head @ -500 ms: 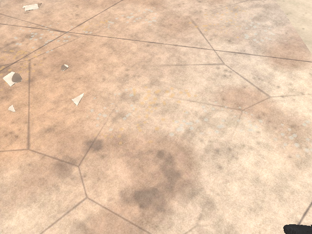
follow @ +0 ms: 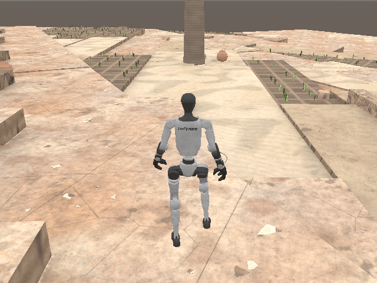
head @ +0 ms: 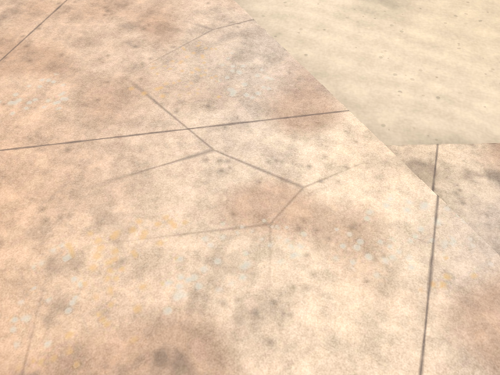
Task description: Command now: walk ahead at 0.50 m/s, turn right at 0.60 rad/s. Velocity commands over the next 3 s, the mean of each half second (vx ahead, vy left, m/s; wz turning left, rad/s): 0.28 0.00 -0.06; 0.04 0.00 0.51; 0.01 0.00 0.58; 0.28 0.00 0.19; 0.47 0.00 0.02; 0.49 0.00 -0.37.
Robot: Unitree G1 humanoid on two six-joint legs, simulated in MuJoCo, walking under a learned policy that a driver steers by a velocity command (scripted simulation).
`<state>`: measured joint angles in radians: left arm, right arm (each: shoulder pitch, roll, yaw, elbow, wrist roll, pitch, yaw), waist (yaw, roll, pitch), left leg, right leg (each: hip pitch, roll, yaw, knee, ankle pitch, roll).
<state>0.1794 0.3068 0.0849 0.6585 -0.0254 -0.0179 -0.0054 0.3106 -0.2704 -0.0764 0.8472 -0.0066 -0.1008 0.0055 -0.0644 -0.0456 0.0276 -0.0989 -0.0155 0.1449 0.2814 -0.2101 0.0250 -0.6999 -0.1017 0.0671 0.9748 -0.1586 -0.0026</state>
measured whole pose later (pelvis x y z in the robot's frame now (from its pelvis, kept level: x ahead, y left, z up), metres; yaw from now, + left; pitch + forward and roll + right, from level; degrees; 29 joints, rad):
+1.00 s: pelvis +0.24 -0.01 +0.00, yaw +19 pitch +3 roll -3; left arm 0.06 0.30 0.09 0.79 0.00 0.01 0.04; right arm 0.18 -0.31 -0.08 0.68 0.01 0.02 -0.03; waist -0.01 -0.01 0.04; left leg -0.32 -0.05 -0.10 0.46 -0.19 0.05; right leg -0.50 0.01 0.08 0.86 -0.35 0.08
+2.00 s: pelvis +0.33 +0.06 +0.00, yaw +41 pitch +2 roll +1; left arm 0.10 0.30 0.05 0.78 -0.02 -0.07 -0.05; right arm 0.40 -0.29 -0.06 0.74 0.01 -0.05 -0.01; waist -0.06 -0.03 0.00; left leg 0.03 -0.03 -0.02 0.23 -0.30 0.03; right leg -0.57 -0.06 0.00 0.59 -0.05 0.02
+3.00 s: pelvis +0.76 +0.40 +0.00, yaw +26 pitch +1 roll +3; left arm 0.12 0.29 0.06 0.72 -0.02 -0.02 -0.03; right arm 0.31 -0.28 -0.08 0.82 0.00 -0.09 0.00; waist -0.07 -0.04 0.05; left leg 0.02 -0.01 0.23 0.24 -0.26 0.00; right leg -0.66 -0.11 0.03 0.74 -0.01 0.00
